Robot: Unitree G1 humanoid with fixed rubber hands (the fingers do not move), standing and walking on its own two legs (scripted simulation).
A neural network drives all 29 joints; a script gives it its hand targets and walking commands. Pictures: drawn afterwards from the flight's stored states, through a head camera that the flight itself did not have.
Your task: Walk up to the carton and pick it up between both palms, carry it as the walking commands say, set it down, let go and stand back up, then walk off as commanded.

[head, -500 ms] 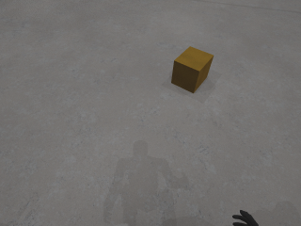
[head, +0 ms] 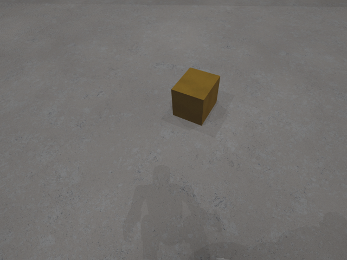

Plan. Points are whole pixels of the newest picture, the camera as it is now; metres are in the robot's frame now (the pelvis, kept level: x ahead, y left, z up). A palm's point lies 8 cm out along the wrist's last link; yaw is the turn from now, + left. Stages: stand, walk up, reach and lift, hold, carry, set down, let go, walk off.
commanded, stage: walk up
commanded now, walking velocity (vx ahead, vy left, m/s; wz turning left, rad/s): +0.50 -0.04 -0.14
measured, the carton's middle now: (195, 96) +1.32 -0.05 -0.63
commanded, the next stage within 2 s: none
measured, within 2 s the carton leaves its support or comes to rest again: neither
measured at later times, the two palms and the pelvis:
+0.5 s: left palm (114, 190) +0.32 +0.23 -0.12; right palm (291, 245) +0.19 -0.24 -0.11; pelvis +0.23 +0.00 +0.02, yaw -1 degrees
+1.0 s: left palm (124, 153) +0.47 +0.23 -0.15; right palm (254, 113) +0.63 -0.24 -0.10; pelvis +0.49 +0.00 +0.00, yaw -1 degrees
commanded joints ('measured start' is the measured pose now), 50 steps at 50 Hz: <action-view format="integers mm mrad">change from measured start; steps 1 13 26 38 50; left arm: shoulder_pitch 88 -51 -105 118 68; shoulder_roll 135 61 50 116 60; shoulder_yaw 73 65 53 61 65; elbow -15 -86 -62 29 -4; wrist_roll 14 7 25 10 -1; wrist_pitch -47 -45 -34 -64 -64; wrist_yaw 33 17 -18 45 43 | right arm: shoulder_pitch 58 298 181 -19 374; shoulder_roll -76 -231 -162 -20 -253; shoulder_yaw -15 -44 -29 4 -56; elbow -36 63 21 -22 137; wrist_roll -15 -27 -12 -17 -31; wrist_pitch -16 -58 -54 -20 -58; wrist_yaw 4 -26 -16 20 -19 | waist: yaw -25 -183 -23 1 -198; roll -156 280 176 -100 333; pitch -56 -161 -18 24 -265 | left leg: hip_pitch -97 613 281 -210 666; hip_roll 31 310 173 36 351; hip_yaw -87 -441 -18 -57 -507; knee -97 -936 -848 -247 -874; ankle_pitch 81 -65 469 135 250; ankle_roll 59 168 159 45 239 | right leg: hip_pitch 159 -317 56 289 -260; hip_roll -238 15 -32 -259 8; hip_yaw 368 -16 -113 222 -36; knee -401 278 -118 -440 532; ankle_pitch -171 -183 42 9 -300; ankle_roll -107 7 23 -144 11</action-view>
